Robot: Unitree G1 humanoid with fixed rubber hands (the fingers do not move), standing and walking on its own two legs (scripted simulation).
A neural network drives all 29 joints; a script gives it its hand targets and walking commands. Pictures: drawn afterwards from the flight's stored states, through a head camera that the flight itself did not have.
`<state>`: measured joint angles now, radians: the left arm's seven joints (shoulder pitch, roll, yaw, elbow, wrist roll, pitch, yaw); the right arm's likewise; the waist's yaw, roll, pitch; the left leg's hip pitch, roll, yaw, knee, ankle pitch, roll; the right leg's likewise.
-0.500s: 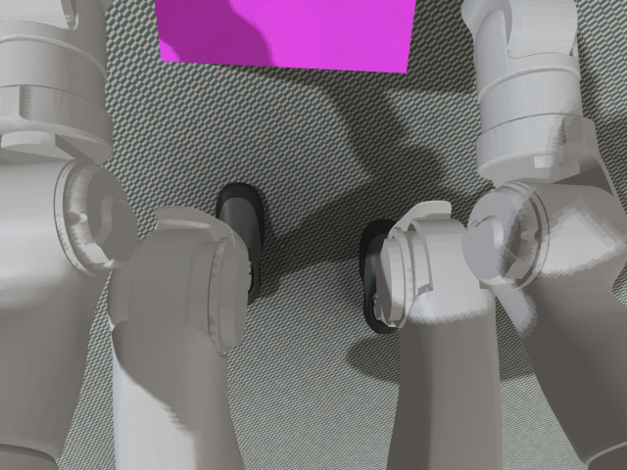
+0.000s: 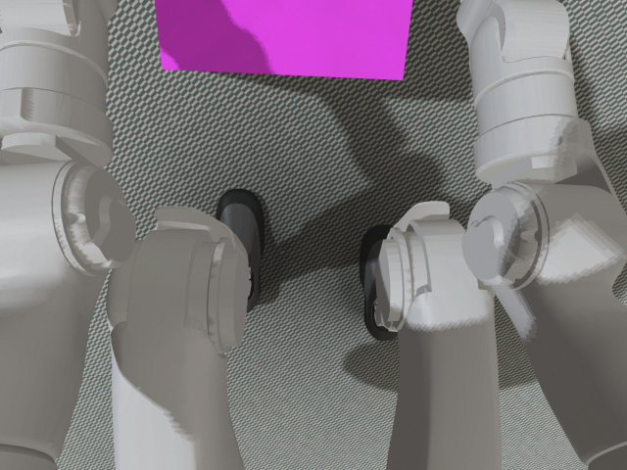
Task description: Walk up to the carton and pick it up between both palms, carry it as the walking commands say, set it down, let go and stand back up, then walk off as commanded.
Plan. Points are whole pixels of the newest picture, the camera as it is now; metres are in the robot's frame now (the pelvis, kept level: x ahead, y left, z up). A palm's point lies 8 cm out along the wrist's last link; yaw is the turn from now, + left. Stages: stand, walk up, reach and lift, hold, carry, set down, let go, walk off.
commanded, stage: set down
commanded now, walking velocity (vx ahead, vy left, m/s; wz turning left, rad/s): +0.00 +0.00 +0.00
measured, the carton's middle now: out of the picture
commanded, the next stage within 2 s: none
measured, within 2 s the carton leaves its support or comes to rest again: neither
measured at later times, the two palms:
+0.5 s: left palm out of the picture +0.52 +0.22 -0.21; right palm out of the picture +0.55 -0.11 -0.20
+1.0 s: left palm out of the picture +0.53 +0.24 -0.20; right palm out of the picture +0.56 -0.13 -0.18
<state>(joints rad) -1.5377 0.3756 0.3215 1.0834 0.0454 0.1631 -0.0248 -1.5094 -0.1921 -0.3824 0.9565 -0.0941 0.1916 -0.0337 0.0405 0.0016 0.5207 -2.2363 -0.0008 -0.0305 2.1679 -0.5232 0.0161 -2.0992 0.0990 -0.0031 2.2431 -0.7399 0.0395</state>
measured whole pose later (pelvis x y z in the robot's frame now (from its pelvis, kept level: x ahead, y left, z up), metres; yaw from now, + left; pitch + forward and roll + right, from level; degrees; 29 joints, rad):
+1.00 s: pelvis -0.01 +0.00 -0.01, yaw -1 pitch +33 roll -2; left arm -1.54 0.42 0.32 1.17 -0.12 0.04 0.08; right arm -1.51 -0.33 -0.13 0.98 0.10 0.11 -0.09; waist 0.04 0.00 0.52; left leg -2.25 0.02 -0.02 2.18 -0.50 0.01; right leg -2.14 0.10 0.00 2.26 -0.70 0.04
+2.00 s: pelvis -0.03 +0.00 +0.17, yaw +0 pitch +29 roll +1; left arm -1.43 0.48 0.32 0.67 -0.17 0.44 0.05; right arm -1.52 -0.33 -0.12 0.63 0.10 0.49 -0.18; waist 0.04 -0.03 0.52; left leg -1.69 0.02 0.02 1.55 -0.36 0.01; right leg -1.64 0.09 0.07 1.64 -0.50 0.04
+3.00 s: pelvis +0.02 +0.00 +0.34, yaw +0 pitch +15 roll +0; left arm -0.32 0.37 0.18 0.49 -0.09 0.24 -0.14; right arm -0.48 -0.23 -0.12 0.57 0.10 0.27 -0.06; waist 0.04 -0.03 0.12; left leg -0.91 0.02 0.03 0.86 -0.23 0.01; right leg -0.86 0.06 0.10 0.93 -0.34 0.03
